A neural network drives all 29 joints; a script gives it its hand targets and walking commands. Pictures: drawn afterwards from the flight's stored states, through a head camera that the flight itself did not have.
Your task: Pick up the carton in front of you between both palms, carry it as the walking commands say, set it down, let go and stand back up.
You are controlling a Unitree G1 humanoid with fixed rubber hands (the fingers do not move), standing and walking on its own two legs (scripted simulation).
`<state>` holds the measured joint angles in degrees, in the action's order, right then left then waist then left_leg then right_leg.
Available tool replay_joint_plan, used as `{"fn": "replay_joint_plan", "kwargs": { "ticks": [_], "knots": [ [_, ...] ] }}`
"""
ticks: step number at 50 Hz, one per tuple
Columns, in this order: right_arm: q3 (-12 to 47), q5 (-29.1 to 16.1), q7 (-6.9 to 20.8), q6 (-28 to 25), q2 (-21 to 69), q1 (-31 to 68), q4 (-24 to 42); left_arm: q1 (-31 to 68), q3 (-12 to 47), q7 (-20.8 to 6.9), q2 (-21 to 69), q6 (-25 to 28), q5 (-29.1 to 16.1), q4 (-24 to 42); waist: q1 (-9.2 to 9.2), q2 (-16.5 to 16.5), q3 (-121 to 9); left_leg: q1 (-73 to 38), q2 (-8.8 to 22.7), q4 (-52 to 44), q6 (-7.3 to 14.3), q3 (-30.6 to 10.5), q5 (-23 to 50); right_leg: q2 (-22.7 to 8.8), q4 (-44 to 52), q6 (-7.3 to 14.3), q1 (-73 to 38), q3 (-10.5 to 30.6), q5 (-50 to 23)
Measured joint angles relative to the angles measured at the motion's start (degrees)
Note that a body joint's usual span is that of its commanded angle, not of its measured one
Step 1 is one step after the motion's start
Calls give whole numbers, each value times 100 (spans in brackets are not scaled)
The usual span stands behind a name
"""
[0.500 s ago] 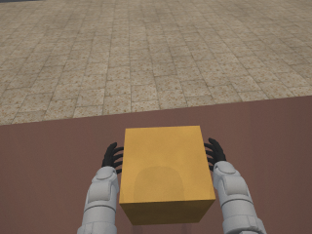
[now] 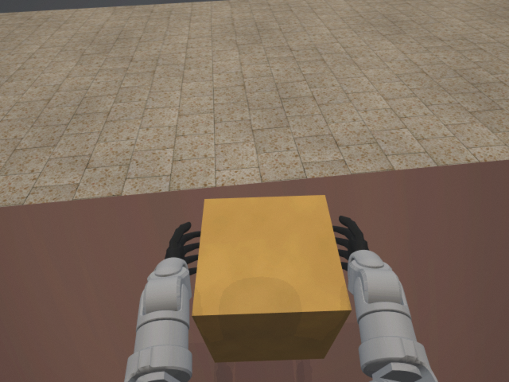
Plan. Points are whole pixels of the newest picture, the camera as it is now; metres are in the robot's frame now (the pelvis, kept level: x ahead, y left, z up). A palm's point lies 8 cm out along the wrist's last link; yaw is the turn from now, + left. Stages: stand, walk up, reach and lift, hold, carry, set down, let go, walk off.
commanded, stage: reach and lift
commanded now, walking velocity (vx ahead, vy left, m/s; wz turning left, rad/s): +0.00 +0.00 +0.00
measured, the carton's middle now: (267, 282) +0.30 +0.00 -0.04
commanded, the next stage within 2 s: hold in 0.58 s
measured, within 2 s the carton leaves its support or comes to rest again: neither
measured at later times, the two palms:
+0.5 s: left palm (176, 260) +0.30 +0.15 +0.04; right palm (358, 253) +0.30 -0.15 +0.04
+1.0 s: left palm (172, 261) +0.29 +0.15 +0.05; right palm (361, 253) +0.29 -0.15 +0.05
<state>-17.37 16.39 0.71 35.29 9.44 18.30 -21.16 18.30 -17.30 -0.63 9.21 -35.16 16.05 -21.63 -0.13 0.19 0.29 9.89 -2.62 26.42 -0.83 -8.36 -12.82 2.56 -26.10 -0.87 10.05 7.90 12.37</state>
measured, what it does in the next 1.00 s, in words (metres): stands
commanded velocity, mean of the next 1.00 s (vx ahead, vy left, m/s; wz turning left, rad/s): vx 0.00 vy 0.00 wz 0.00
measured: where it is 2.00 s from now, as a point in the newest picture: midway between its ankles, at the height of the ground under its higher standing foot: outside the picture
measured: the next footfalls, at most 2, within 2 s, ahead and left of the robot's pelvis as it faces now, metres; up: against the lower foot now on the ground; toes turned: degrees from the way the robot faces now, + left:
none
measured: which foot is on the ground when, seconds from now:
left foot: down 0.00-1.00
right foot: down 0.00-1.00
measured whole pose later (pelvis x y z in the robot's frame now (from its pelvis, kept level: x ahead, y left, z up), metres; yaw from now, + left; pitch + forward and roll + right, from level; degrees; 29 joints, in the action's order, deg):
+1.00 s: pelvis +0.00 +0.00 +0.00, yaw +0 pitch -7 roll +0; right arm -13.7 15.3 0.6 43.3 8.9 15.8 -13.6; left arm 15.8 -13.7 -0.6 8.9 -43.3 15.3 -13.8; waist 0.0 0.2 1.2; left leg 3.0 -2.2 21.7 -0.6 -7.8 -11.3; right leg 2.2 -21.4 -0.7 3.2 7.7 10.9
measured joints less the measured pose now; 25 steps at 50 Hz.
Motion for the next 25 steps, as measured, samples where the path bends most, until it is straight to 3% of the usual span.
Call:
{"fn": "replay_joint_plan", "kwargs": {
  "ticks": [25],
  "knots": [
    [463,-121,-25,383,-100,-446,575,-445,465,44,-77,-391,-112,587,6,-9,-45,-501,34,-500,31,34,92,-46,478,14,-489,2,-82]
  ]
}}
